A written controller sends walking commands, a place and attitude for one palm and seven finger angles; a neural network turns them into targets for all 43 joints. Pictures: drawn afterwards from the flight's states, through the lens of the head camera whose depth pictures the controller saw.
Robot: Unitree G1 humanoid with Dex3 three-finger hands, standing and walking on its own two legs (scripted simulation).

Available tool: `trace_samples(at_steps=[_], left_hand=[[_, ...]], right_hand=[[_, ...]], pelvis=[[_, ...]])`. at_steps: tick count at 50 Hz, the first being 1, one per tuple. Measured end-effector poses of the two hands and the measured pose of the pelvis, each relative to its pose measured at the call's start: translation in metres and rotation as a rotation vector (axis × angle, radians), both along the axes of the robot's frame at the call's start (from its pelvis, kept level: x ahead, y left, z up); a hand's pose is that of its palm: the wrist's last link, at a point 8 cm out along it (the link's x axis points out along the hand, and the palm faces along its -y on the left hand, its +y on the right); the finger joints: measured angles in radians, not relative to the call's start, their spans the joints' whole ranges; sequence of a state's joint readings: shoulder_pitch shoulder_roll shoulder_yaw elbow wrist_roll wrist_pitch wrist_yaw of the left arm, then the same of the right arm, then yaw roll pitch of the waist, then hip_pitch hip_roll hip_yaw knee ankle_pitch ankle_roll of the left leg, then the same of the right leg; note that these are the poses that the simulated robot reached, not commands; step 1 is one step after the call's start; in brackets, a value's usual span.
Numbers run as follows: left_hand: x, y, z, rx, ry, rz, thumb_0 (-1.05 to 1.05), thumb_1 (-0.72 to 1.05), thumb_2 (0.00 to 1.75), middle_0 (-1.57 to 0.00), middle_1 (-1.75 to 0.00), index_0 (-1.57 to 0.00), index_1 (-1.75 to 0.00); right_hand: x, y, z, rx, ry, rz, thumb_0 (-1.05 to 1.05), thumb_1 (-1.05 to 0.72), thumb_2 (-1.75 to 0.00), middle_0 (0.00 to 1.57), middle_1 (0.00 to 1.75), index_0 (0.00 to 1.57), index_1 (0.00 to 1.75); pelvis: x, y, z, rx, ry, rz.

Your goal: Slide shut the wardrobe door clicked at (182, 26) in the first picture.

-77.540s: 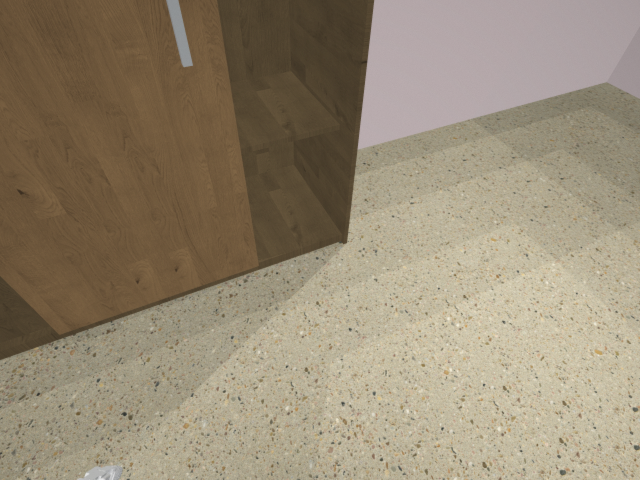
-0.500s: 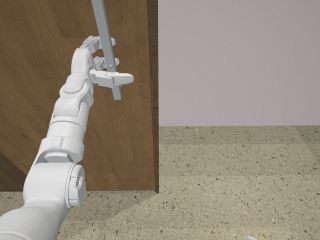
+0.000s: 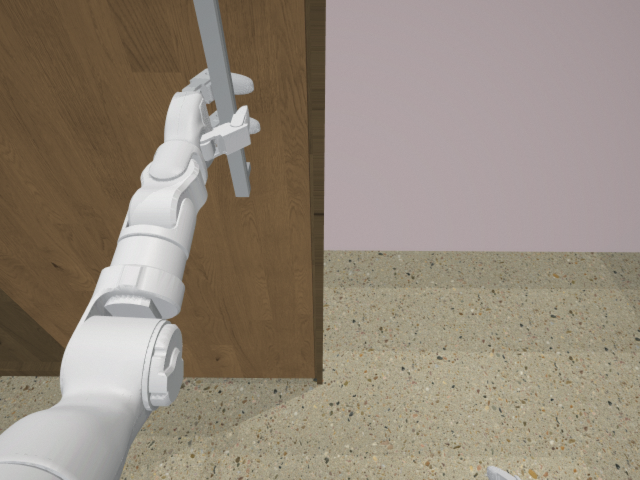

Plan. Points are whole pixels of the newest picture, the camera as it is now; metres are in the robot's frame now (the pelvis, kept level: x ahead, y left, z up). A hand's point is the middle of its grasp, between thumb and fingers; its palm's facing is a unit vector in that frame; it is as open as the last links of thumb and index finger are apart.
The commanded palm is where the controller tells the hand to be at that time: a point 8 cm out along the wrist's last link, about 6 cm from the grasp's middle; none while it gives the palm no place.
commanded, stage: grip the handle and tug to test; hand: left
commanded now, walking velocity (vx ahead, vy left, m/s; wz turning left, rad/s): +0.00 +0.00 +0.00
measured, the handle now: (228, 92) +0.52 +0.13 +0.24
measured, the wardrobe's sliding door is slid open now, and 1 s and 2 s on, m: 0.00 0.00 0.00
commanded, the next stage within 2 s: tug the door sideways, standing still in 0.68 s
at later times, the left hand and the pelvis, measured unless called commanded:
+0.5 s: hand (242, 130) +0.46 +0.10 +0.22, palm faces +0.00 -1.00 +0.03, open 5.4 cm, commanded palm +0.42 +0.16 +0.22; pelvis +0.00 -0.01 +0.00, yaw -2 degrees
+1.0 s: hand (243, 130) +0.46 +0.10 +0.22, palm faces +0.03 -1.00 +0.01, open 5.6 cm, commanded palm +0.44 +0.13 +0.22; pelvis +0.03 -0.01 +0.00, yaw +1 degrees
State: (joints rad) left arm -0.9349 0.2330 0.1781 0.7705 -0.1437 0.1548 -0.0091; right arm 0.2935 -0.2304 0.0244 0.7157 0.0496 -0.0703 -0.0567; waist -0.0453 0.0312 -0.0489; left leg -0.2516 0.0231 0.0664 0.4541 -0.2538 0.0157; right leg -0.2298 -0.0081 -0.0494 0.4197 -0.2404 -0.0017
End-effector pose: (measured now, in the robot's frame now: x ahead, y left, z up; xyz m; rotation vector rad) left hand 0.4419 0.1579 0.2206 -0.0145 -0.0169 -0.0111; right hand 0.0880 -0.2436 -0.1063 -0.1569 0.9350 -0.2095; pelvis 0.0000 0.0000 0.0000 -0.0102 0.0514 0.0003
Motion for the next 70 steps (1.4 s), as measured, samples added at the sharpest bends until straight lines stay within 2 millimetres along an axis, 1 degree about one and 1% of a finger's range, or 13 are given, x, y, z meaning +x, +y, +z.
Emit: trace_samples(at_steps=[7,16,22,27,31,34,43,49,54,57,61,70], left_hand=[[0.0,-0.001,0.0,-0.001,-0.001,0.009,0.01,0.73,0.83,-0.42,-1.39,-0.42,-1.39],[0.0,0.0,0.0,-0.004,0.005,0.003,0.01,0.72,0.83,-0.42,-1.4,-0.44,-1.4],[0.0,-0.001,-0.001,-0.012,-0.006,0.009,0.01,0.73,0.82,-0.41,-1.4,-0.43,-1.4],[-0.001,-0.001,-0.002,-0.015,-0.022,0.008,0.01,0.75,0.79,-0.38,-1.4,-0.4,-1.38],[-0.002,-0.001,-0.002,-0.016,-0.031,0.006,0.0,0.76,0.78,-0.36,-1.4,-0.37,-1.38],[-0.003,-0.001,-0.002,-0.014,-0.032,0.005,0.01,0.77,0.78,-0.34,-1.4,-0.36,-1.38],[-0.005,-0.001,-0.001,-0.009,-0.024,0.0,0.01,0.77,0.78,-0.33,-1.4,-0.33,-1.35],[-0.005,-0.003,0.001,0.002,0.006,0.037,0.02,0.75,0.82,-0.35,-1.4,-0.36,-1.37],[-0.006,-0.005,0.002,0.017,0.017,0.07,0.01,0.74,0.84,-0.36,-1.4,-0.37,-1.39],[-0.007,-0.006,0.002,0.024,0.017,0.08,0.01,0.75,0.83,-0.36,-1.39,-0.35,-1.39],[-0.007,-0.007,0.002,0.037,0.015,0.087,0.01,0.76,0.82,-0.35,-1.39,-0.33,-1.4],[-0.009,-0.009,0.002,0.064,0.009,0.097,0.0,0.79,0.81,-0.33,-1.39,-0.27,-1.4]], right_hand=[[-0.011,-0.004,-0.002,0.003,0.016,-0.025,0.01,-0.9,-0.9,0.21,0.3,0.2,0.3],[-0.017,-0.012,0.0,-0.015,0.018,-0.039,0.01,-0.9,-0.9,0.21,0.3,0.2,0.3],[-0.016,-0.017,0.003,-0.013,-0.005,-0.055,0.01,-0.9,-0.9,0.21,0.3,0.2,0.3],[-0.011,-0.018,0.006,-0.002,-0.03,-0.074,0.01,-0.9,-0.9,0.2,0.3,0.2,0.3],[-0.002,-0.019,0.008,0.007,-0.045,-0.081,0.01,-0.9,-0.9,0.2,0.3,0.2,0.3],[0.009,-0.018,0.01,0.012,-0.053,-0.076,0.01,-0.9,-0.9,0.2,0.3,0.2,0.3],[0.057,-0.015,0.015,0.019,-0.094,-0.033,0.01,-0.9,-0.9,0.2,0.3,0.2,0.3],[0.086,-0.009,0.014,0.003,-0.087,0.052,0.01,-0.9,-0.9,0.2,0.3,0.2,0.3],[0.096,0.002,0.012,0.011,-0.086,0.099,0.01,-0.91,-0.9,0.2,0.3,0.2,0.3],[0.095,0.009,0.01,0.023,-0.083,0.114,0.01,-0.91,-0.9,0.2,0.3,0.2,0.3],[0.085,0.017,0.005,0.039,-0.066,0.124,0.01,-0.9,-0.9,0.2,0.3,0.2,0.3],[0.044,0.024,-0.01,0.054,0.015,0.122,0.01,-0.9,-0.9,0.21,0.3,0.2,0.3]], pelvis=[[0.001,-0.002,0.0,0.001,-0.003,-0.009],[-0.003,-0.005,0.001,0.0,-0.005,-0.009],[-0.002,-0.007,0.001,0.002,-0.005,-0.022],[0.002,-0.007,0.002,0.002,-0.01,-0.036],[0.008,-0.008,0.002,0.003,-0.012,-0.044],[0.013,-0.008,0.003,0.003,-0.011,-0.046],[0.031,-0.009,0.002,0.004,-0.008,-0.038],[0.033,-0.009,0.001,0.001,-0.002,0.007],[0.03,-0.008,0.0,0.003,0.001,0.03],[0.028,-0.007,-0.001,0.004,0.0,0.037],[0.023,-0.006,-0.001,0.004,-0.004,0.043],[0.012,0.001,-0.002,0.001,-0.005,0.053]])
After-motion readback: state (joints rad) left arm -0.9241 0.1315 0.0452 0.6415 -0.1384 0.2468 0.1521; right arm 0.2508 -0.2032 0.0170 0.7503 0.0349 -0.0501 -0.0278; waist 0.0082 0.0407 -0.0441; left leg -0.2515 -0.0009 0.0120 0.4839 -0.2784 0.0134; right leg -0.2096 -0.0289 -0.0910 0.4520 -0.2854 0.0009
